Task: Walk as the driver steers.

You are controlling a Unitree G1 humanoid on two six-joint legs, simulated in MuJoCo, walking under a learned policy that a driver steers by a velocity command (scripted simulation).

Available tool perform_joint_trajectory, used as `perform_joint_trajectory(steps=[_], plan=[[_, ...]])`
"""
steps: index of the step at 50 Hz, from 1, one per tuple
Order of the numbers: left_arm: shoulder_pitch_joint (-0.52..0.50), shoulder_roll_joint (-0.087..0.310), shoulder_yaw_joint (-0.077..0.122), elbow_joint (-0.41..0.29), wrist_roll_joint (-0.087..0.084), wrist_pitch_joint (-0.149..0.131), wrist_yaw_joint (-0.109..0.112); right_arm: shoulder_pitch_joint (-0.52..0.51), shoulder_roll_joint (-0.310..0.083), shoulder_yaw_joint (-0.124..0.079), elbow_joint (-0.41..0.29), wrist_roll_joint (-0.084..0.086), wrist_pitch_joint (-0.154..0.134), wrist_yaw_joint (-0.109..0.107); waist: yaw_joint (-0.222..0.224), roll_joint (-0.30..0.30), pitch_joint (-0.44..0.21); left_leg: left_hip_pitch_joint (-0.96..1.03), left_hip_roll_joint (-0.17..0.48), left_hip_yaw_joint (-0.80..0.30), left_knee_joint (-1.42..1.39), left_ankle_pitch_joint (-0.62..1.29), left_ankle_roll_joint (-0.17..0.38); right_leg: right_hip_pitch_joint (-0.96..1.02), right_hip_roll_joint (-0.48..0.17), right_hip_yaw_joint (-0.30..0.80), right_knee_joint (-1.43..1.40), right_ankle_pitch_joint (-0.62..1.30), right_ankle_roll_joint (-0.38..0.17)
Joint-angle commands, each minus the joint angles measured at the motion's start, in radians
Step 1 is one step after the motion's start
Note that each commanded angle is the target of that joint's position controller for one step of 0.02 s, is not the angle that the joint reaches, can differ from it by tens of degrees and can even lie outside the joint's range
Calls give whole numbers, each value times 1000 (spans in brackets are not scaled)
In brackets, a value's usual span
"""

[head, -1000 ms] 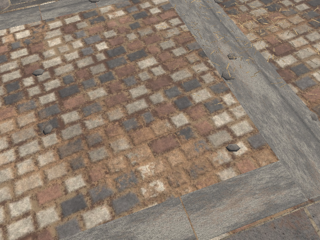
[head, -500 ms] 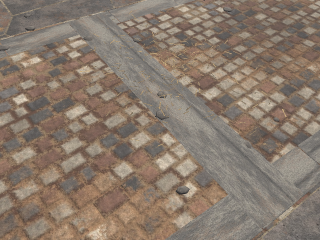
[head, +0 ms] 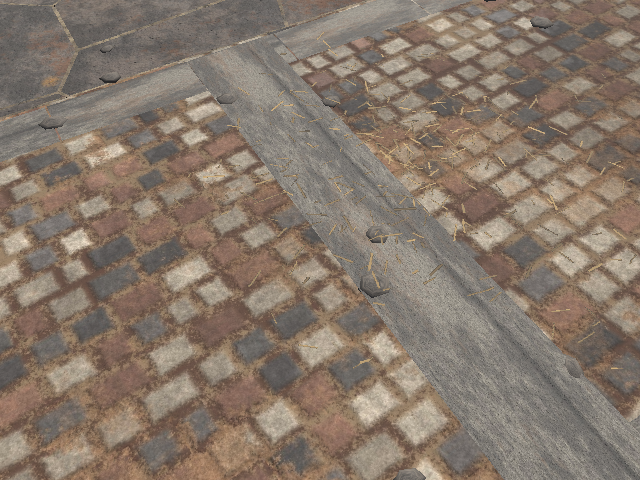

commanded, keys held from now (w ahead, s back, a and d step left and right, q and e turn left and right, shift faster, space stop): w+q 0.90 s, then w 0.10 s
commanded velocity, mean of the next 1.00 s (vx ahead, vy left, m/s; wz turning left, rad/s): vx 0.50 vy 0.00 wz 0.52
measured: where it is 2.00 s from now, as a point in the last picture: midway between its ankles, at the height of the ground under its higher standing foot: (168, 288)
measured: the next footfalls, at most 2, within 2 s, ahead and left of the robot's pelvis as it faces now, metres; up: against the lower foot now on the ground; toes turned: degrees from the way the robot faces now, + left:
left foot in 0.32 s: +0.34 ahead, +0.16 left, +0.00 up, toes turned +13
right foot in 0.80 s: +0.66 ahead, +0.05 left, +0.00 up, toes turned +31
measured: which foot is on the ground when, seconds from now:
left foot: up 0.00-0.30, down 0.32-0.80, up 0.82-1.00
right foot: down 0.00-0.34, up 0.36-0.78, down 0.80-1.00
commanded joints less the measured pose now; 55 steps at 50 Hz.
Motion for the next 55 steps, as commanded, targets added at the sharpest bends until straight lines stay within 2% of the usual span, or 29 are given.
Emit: perform_joint_trajectory(steps=[1,6,11,14,15,16,17,18,19,20,21,22,23,26,31,35,37,39,40,41,42,43,44,45,46,47,49,52,55], plan=[[-50,108,29,-36,6,-32,8,39,-28,-12,-54,-5,8,-3,-30,-111,15,-89,35,-66,-44,130,-15,8,-283,139,-204,286,-150],[-16,149,36,3,-2,-25,27,-128,-5,3,-110,-11,-6,29,27,-80,56,-63,10,16,-354,366,6,53,-263,3,-224,302,-110],[62,190,48,51,-23,14,37,-261,-8,8,-203,-8,-5,62,67,-72,83,-141,-9,80,-483,249,52,267,-329,-39,-139,420,-90],[42,234,58,45,-26,39,50,-193,-55,-16,-224,-8,4,71,4,-134,-9,37,-105,174,-490,87,106,311,-325,-84,63,876,-55],[32,244,59,42,-27,48,56,-80,-92,-38,-203,-6,7,68,-62,-141,-73,189,-149,192,-508,66,134,282,-309,-100,225,969,-40],[20,235,52,34,-29,49,61,87,-151,-71,-165,-6,11,53,-153,-110,-157,457,-169,159,-580,130,176,147,-268,-118,461,875,-4],[89,140,20,-7,-1,33,56,183,-269,-103,-149,-8,18,31,-132,102,-267,845,67,-241,-584,122,301,-248,-160,-116,841,279,54],[99,87,-8,-34,2,-8,36,156,-273,-91,-179,-5,5,34,-81,173,-413,1029,242,-762,-768,-8,452,-517,18,106,1082,-409,78],[-25,173,15,-58,-36,-37,19,159,-191,-68,-181,-16,-3,38,-139,66,-364,1002,219,-684,-821,-36,388,-621,-45,223,1107,-353,54],[-78,170,11,-82,-52,-50,15,114,-157,-57,-179,-17,-9,38,-113,21,-226,860,184,-538,-827,18,346,-641,-85,205,1038,-269,36],[-83,157,9,-77,-32,-53,23,44,-133,-50,-189,-14,-12,37,-60,-64,-137,699,139,-426,-834,120,313,-597,-126,196,939,-207,38],[-71,169,18,-68,-12,-44,29,-10,-100,-39,-205,-20,-13,34,-22,-54,-99,582,105,-348,-852,218,296,-525,-156,194,864,-168,46],[-51,169,22,-66,-6,-30,29,-36,-92,-35,-220,-28,-13,31,5,-29,-86,505,82,-321,-875,263,293,-468,-166,195,835,-143,57],[-52,135,15,-69,9,-1,34,-29,-116,-42,-211,-23,-19,16,21,-20,-64,389,46,-237,-905,374,301,-432,-155,165,719,-72,109],[-247,92,-6,-116,2,-4,28,40,-138,-48,-180,-11,-6,-7,-53,26,-29,339,-26,-170,-882,249,227,-377,-88,151,340,227,135],[-322,127,3,-143,-15,-21,10,94,-140,-51,-155,-3,4,-10,-79,47,-24,408,12,-268,-818,151,208,-330,-54,178,202,238,117],[-305,153,15,-142,-18,-30,4,92,-135,-51,-153,-4,9,-14,-61,68,-27,459,35,-333,-763,139,196,-299,-48,191,166,162,92],[-199,173,32,-115,-18,-40,7,64,-118,-47,-161,-6,15,-15,2,92,-53,459,14,-353,-678,179,167,-159,-42,168,113,118,53],[-93,205,47,-98,-5,-46,14,59,-75,-32,-171,-11,13,-13,54,69,-136,411,-37,-309,-531,197,133,28,-102,207,114,110,10],[63,263,61,-85,4,-44,23,82,-14,-9,-191,-32,11,-12,100,-77,-282,269,-116,-201,-233,-23,88,295,-289,399,120,53,-48],[117,322,75,-46,9,-31,13,218,3,-1,-221,9,2,-12,25,-438,-347,-88,-206,-112,51,-371,37,526,-474,893,0,-222,-203],[74,213,53,-72,-11,-27,10,190,-109,-21,-184,17,4,-16,54,-275,-245,-189,-125,-138,167,-303,19,459,-460,888,-42,-411,-177],[35,160,38,-79,-14,-19,16,79,-150,-34,-197,6,10,-14,78,-183,-132,-204,-95,-107,183,-206,13,343,-417,707,-45,-349,-133],[-9,146,29,-83,-4,-13,17,33,-135,-34,-204,-6,15,-15,60,-115,-77,-162,-62,-84,161,-136,8,230,-373,581,-58,-201,-113],[-27,127,23,-70,0,-10,17,0,-115,-34,-215,-15,13,-11,47,-110,-32,-140,-40,-84,113,-92,7,151,-332,499,-78,-94,-113],[-31,118,17,-60,7,-13,18,7,-90,-32,-218,-9,13,-4,26,-137,-22,-93,-20,-80,82,-68,10,97,-302,430,-100,-32,-107],[-17,113,17,-35,-1,-22,14,18,-48,-22,-213,-3,17,1,14,-155,-19,-66,-19,-56,26,-61,7,65,-280,351,-135,51,-127],[0,156,28,-2,-10,-26,14,-48,-23,-8,-235,-16,14,3,14,-125,-1,-111,-11,-42,-122,7,-6,78,-295,281,-169,188,-161],[9,179,30,21,-20,-14,16,-130,-5,6,-248,-20,-2,19,36,-118,5,-76,-1,13,-314,160,-7,88,-267,190,-178,255,-143]])
Velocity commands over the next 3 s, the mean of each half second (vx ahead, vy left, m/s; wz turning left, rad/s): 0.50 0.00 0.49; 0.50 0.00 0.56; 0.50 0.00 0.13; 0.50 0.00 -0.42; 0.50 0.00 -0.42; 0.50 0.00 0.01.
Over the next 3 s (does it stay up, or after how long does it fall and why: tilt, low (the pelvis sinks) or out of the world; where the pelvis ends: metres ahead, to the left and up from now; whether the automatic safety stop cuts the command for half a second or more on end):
stays up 1.55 0.53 -0.01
